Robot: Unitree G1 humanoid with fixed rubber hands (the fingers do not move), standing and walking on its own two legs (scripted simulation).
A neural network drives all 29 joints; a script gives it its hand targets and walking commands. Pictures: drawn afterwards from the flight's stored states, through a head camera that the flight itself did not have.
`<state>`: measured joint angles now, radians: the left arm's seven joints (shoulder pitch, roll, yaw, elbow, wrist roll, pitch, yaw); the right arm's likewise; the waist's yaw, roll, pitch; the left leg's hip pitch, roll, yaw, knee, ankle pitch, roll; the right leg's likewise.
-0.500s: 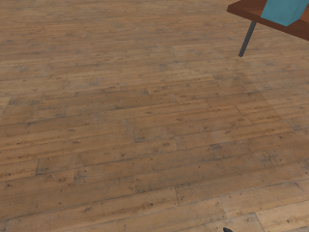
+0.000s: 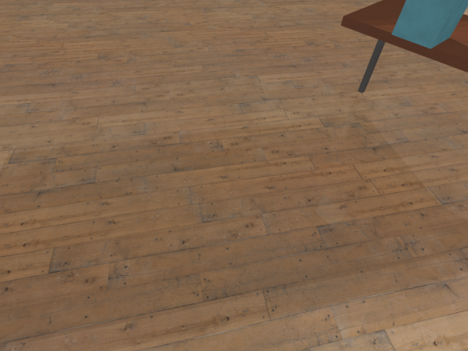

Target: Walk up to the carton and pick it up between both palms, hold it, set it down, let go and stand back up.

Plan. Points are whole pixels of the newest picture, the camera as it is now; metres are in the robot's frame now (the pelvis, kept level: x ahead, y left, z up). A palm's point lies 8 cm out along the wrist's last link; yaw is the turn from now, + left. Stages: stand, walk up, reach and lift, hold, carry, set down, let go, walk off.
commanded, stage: stand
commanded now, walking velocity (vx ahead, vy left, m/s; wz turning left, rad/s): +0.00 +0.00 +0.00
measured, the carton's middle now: (434, 8) +1.50 -0.97 +0.03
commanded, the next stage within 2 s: none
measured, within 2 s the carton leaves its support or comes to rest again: neither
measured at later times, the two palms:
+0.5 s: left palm out of the picture +0.02 +0.21 -0.14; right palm out of the picture +0.01 -0.21 -0.14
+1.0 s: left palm out of the picture -0.01 +0.19 -0.14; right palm out of the picture +0.00 -0.20 -0.14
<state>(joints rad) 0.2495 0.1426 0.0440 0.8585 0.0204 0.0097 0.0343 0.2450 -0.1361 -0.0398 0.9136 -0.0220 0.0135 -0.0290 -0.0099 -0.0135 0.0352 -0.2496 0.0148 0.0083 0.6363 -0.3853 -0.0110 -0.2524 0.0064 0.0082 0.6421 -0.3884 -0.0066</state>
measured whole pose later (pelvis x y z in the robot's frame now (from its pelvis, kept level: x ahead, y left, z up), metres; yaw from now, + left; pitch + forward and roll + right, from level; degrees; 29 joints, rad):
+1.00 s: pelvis +0.02 +0.00 +0.01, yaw +0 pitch -3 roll +0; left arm 0.29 0.08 0.02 1.19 0.01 -0.01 0.06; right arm 0.27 -0.08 -0.02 1.20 -0.01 0.00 -0.05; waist 0.00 0.00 0.07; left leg -0.07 0.02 0.01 0.45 -0.33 -0.02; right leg -0.06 0.01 0.00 0.44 -0.33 -0.01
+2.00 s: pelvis +0.03 -0.02 +0.01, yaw +0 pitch -2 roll +0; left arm 0.30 0.08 0.01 1.18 0.01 -0.02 0.05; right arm 0.28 -0.09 -0.01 1.21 0.00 0.00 -0.06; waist 0.00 0.01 0.07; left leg -0.06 0.06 0.00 0.44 -0.33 -0.05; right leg -0.06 0.04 -0.02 0.43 -0.33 -0.04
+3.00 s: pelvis +0.03 -0.03 +0.01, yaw +0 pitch -2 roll +0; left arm 0.31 0.10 0.01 1.14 0.01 -0.03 0.05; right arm 0.29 -0.08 -0.01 1.20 0.00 0.00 -0.05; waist 0.00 0.00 0.07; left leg -0.07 0.08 0.00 0.44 -0.33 -0.06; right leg -0.06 0.05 -0.03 0.42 -0.32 -0.05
